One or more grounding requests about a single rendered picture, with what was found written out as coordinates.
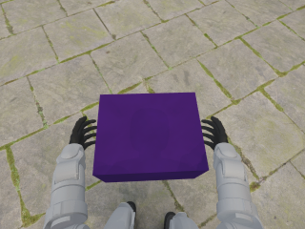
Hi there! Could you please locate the robot right hand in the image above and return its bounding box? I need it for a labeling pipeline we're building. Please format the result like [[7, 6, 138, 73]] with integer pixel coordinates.
[[201, 116, 229, 151]]

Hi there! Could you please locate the robot left hand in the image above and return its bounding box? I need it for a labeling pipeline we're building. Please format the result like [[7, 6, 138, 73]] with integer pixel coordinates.
[[69, 116, 97, 151]]

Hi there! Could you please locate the carton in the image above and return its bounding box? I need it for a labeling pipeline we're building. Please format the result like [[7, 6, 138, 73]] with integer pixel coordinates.
[[92, 92, 209, 183]]

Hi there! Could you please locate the robot left forearm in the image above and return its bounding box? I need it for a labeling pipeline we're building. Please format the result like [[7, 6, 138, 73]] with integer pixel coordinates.
[[43, 143, 88, 229]]

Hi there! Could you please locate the robot foot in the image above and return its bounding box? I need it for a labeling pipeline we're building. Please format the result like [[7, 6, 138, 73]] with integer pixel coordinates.
[[164, 212, 176, 229], [127, 201, 136, 222]]

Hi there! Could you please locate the robot right foot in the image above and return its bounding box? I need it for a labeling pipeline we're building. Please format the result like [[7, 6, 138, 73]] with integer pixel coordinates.
[[164, 212, 176, 229]]

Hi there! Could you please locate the robot left foot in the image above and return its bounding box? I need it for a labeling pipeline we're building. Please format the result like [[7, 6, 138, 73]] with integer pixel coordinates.
[[127, 201, 136, 222]]

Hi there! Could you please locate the robot right forearm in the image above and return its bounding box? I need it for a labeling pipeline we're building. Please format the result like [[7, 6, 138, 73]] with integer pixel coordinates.
[[213, 142, 264, 229]]

